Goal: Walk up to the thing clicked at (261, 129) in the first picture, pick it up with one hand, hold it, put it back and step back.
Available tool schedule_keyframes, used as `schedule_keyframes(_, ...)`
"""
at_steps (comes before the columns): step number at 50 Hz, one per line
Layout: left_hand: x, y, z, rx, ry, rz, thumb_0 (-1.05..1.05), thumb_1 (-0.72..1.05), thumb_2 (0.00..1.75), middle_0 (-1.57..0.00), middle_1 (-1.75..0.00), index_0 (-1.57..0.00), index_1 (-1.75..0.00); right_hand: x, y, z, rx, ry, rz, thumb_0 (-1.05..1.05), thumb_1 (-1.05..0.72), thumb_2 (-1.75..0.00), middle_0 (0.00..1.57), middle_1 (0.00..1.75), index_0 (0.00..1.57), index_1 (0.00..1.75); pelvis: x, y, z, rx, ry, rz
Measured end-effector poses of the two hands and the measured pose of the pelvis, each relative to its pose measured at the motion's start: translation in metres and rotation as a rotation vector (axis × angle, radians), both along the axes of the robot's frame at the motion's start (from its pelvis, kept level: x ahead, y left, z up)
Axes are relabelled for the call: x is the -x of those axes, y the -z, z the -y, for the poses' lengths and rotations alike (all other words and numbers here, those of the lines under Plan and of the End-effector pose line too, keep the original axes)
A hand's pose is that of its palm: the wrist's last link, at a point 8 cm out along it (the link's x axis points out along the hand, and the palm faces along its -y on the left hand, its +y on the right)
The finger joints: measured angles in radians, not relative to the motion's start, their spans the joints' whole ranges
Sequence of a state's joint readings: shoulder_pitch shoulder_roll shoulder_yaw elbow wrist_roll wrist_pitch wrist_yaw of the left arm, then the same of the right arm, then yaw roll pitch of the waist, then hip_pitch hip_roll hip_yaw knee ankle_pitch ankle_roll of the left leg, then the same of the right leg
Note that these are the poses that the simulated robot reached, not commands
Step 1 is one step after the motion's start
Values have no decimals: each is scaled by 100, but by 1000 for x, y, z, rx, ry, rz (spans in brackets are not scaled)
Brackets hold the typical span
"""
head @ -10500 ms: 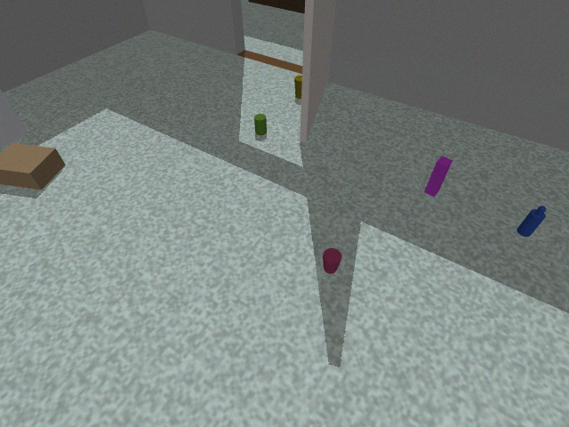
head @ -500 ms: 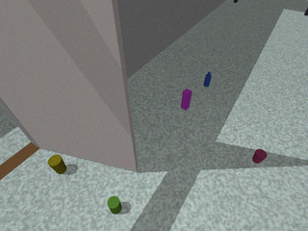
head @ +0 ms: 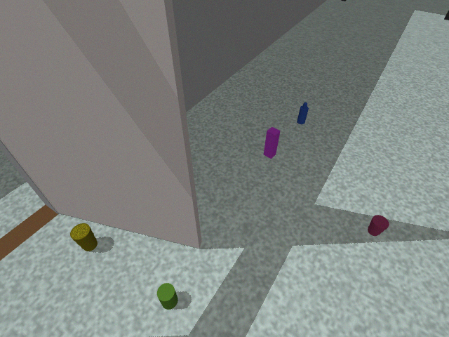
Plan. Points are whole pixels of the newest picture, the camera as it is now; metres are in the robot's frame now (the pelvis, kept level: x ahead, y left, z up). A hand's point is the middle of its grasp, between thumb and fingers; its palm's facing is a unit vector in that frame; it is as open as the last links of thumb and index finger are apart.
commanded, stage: stand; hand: left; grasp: from above
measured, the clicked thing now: (167, 296) +0.44 +0.26 -0.73
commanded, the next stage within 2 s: rise first in 0.68 s
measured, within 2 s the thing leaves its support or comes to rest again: neither
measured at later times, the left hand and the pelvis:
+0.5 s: hand out of the picture +0.08 +0.25 -0.16, palm faces -0.04 -0.94 -0.35, open 7.3 cm; pelvis +0.01 +0.00 +0.00, yaw +0 degrees
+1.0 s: hand out of the picture +0.15 +0.25 -0.17, palm faces -0.02 -0.94 -0.33, open 8.6 cm; pelvis -0.01 +0.00 -0.02, yaw +0 degrees
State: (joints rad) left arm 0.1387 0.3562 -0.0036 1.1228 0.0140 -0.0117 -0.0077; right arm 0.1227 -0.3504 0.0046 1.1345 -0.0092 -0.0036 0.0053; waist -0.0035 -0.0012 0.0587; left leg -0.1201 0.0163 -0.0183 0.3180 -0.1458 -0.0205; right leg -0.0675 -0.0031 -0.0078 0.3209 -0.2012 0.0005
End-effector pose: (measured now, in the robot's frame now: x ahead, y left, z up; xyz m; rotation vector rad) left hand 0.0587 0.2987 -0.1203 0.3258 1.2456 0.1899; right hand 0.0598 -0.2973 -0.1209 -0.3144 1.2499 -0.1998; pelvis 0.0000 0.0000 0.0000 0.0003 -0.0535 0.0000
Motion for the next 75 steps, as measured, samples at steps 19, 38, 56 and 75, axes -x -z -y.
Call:
schedule_keyframes(19, -10, -2, 0, -5, 5, 2, 0, 91, 90, -20, -30, -21, -30, -10, 1, -1, -4, -3, 4, 1, -91, -90, 20, 30, 21, 30, -7, 0, 0, -2, 2, -9)
schedule_keyframes(38, -18, -2, 2, -4, 8, 25, 0, 91, 90, -20, -30, -21, -30, -18, -2, 1, 1, -4, 30, 0, -91, -90, 20, 30, 21, 30, -8, 0, 1, -1, 3, -2)
schedule_keyframes(56, -95, 16, 3, -34, 92, 159, 0, 16, 93, -8, -94, -12, -91, -20, 17, -41, -72, 32, 217, 1, -94, -91, 20, 30, 21, 30, 9, 31, -2, 5, 11, -177)
schedule_keyframes(75, -79, 61, -5, -106, 166, 123, -1, -51, 96, -7, -109, -9, -108, -88, 42, -54, -30, -59, 424, 1, -92, -91, 20, 30, 21, 30, 2, 83, -11, 27, 11, -319)
